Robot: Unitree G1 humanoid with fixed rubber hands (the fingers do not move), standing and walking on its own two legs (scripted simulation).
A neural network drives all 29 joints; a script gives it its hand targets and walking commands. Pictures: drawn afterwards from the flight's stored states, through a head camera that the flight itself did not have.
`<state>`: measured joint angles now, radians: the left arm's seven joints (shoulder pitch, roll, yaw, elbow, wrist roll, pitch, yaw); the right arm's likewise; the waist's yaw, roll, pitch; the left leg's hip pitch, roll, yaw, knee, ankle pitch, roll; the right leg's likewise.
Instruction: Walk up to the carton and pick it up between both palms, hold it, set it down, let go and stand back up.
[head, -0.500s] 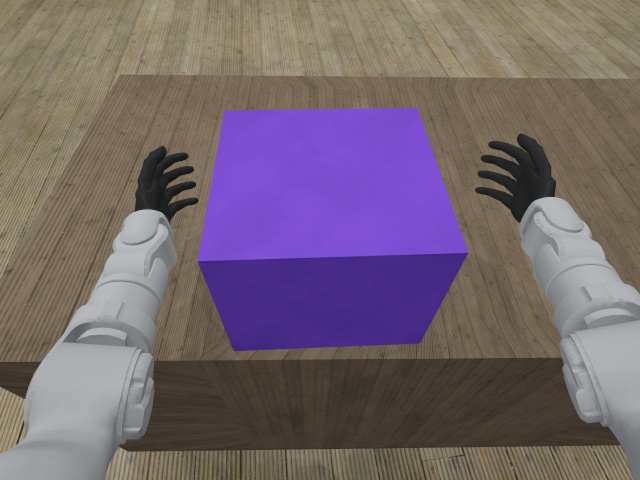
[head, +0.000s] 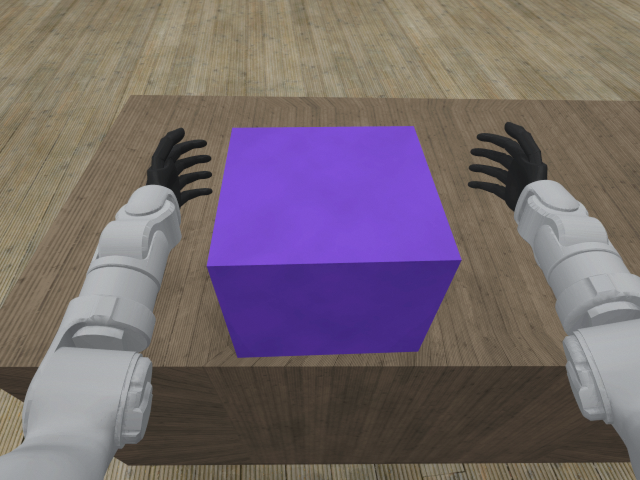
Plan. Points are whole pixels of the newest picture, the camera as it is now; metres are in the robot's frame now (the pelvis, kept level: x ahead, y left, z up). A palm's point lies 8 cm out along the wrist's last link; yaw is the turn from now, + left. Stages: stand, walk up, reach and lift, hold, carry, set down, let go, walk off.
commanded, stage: set down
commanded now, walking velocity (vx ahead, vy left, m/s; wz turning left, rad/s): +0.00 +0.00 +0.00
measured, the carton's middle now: (326, 241) +0.46 +0.02 +0.02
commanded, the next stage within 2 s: none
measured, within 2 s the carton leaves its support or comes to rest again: neither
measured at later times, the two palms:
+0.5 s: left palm (141, 247) +0.37 +0.24 +0.12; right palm (530, 251) +0.37 -0.23 +0.11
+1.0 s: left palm (123, 328) +0.30 +0.26 +0.05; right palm (537, 325) +0.31 -0.24 +0.05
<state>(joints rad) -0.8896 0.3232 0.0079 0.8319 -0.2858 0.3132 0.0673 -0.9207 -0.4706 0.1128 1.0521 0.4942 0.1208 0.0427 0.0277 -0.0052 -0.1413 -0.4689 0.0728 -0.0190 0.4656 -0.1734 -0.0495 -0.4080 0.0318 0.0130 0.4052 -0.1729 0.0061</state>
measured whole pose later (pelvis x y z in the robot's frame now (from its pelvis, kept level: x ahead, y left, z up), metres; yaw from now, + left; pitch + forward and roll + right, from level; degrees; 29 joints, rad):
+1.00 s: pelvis +0.00 +0.00 +0.00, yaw +1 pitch +3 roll -1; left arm -0.19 0.32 0.02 0.43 -0.25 0.09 0.07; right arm -0.20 -0.46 0.11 0.61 0.42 -0.04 0.07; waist 0.03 -0.01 -0.08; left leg -0.32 0.06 -0.02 0.46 -0.19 -0.04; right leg -0.26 0.02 0.01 0.41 -0.20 0.01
